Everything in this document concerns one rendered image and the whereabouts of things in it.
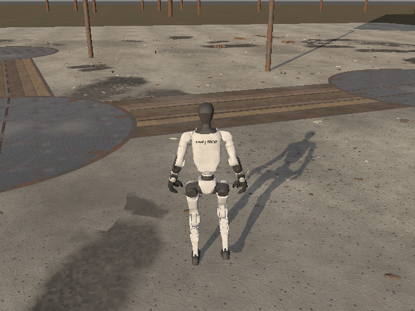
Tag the robot right thigh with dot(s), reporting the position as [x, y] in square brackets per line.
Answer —
[222, 189]

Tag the right robot forearm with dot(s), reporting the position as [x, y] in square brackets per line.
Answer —
[239, 171]

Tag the robot right upper arm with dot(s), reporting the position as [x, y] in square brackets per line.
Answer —
[230, 146]

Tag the right robot foot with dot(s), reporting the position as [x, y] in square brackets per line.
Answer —
[225, 254]

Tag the left robot forearm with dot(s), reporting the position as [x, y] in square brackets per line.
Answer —
[175, 172]

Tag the robot left upper arm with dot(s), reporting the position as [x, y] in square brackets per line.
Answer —
[182, 148]

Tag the left robot hand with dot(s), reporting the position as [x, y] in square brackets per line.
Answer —
[176, 184]

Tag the right robot hand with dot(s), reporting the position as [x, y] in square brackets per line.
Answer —
[240, 184]

